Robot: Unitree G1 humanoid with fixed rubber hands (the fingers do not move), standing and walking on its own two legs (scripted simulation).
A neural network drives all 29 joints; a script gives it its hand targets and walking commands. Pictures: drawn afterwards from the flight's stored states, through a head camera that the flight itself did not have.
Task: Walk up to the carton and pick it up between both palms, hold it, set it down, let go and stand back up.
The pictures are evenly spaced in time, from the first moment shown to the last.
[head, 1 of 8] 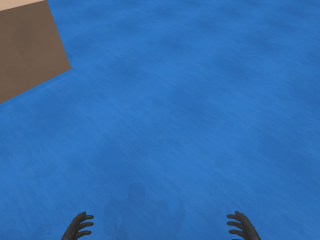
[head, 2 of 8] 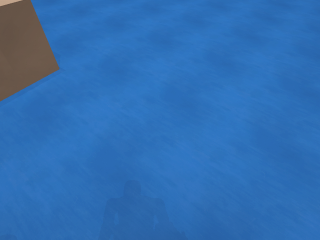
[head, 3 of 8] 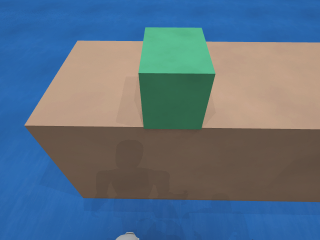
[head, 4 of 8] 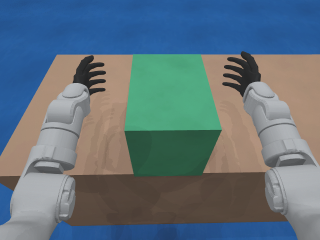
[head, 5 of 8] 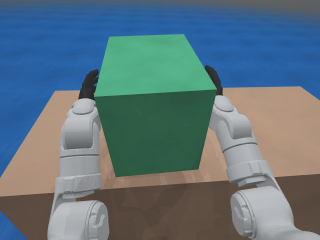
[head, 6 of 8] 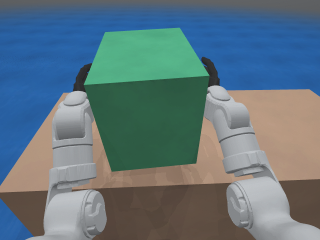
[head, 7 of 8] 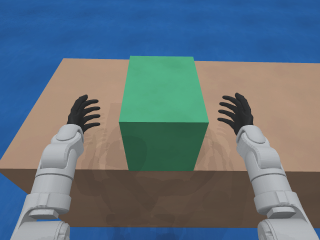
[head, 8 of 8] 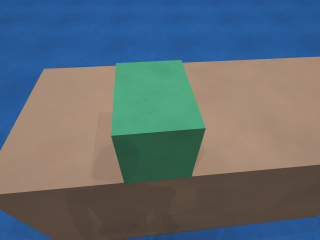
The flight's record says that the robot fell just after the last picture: no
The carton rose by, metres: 0.20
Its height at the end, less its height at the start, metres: +0.00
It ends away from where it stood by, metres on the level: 0.02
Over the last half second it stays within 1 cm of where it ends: yes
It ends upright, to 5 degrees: yes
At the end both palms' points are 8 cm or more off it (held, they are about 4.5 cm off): yes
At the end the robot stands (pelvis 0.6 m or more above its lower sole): yes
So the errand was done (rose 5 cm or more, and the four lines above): yes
